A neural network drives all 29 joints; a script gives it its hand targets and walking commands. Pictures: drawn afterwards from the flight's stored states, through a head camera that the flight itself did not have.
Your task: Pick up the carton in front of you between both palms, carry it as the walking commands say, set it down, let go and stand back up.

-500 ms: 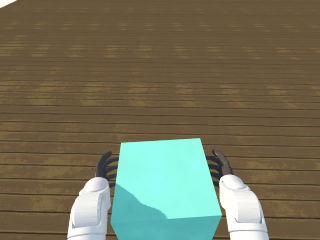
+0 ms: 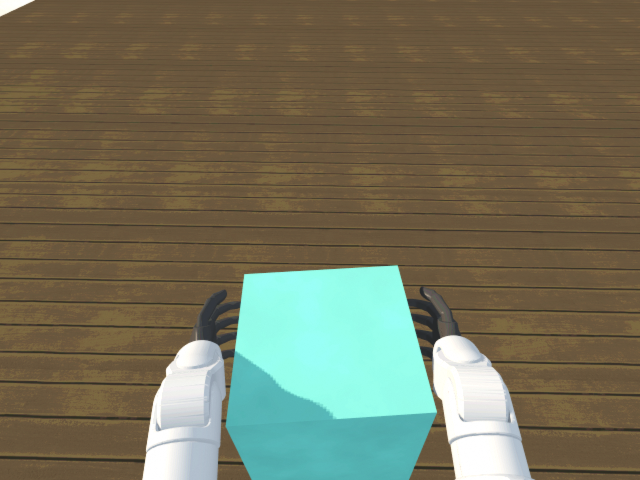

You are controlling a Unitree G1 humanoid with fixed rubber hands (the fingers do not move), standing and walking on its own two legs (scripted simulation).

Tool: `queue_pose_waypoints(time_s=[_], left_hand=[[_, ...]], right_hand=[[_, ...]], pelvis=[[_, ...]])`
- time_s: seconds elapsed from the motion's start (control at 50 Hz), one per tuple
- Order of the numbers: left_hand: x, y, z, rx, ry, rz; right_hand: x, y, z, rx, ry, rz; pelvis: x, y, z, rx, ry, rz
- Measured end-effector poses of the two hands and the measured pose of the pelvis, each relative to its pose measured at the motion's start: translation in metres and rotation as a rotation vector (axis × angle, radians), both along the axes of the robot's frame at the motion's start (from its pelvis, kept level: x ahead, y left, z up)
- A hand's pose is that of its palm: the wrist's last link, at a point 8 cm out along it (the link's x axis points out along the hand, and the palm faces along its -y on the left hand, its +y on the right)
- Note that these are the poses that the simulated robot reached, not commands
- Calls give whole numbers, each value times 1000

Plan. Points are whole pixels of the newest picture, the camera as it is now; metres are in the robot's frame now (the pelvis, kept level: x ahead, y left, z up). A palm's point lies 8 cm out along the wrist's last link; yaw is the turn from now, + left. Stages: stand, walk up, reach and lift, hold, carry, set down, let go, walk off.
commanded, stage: carry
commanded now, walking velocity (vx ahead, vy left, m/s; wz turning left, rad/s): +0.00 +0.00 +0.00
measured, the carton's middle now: (327, 383) +0.28 +0.00 -0.05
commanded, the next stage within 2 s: hold in 0.80 s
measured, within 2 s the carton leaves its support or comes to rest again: neither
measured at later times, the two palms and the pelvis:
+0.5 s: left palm (206, 360) +0.27 +0.15 +0.04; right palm (451, 357) +0.27 -0.15 +0.04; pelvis -0.02 +0.00 +0.00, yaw +0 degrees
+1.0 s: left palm (203, 377) +0.25 +0.15 +0.05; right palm (460, 378) +0.24 -0.15 +0.04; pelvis -0.04 +0.00 +0.01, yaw -2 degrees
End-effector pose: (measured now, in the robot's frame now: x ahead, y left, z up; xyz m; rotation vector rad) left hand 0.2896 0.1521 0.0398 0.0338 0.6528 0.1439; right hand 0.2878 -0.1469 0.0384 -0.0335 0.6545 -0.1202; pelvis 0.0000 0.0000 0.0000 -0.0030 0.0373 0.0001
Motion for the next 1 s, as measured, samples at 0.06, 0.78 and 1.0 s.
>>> queue_pose_waypoints(time_s=[0.06, 0.78, 1.0], left_hand=[[-3, 0, 0, 1, 4, -1], [-20, -3, 3, 5, 1, -9], [-38, -5, 6, 19, 10, -34]], right_hand=[[-3, 0, 0, -1, 4, 0], [-22, -3, 2, -6, 2, -6], [-46, -5, 5, -11, 10, -18]], pelvis=[[-3, 0, 0, 1, -1, -1], [-22, 0, 1, 2, -4, -7], [-36, 2, 9, -5, -130, -26]])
